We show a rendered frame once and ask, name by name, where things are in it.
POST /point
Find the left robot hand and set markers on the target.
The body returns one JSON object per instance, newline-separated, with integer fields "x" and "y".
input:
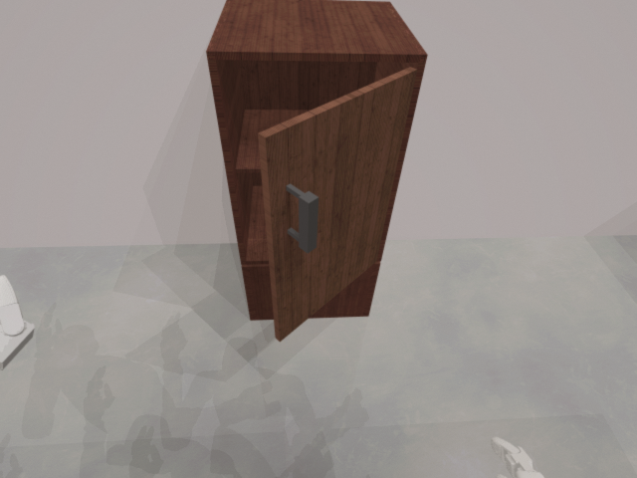
{"x": 14, "y": 331}

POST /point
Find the handle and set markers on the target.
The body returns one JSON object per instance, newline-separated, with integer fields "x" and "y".
{"x": 308, "y": 219}

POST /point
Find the right robot hand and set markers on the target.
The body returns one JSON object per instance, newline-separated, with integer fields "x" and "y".
{"x": 518, "y": 462}

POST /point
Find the cupboard door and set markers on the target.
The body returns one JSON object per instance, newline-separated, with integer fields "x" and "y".
{"x": 345, "y": 152}

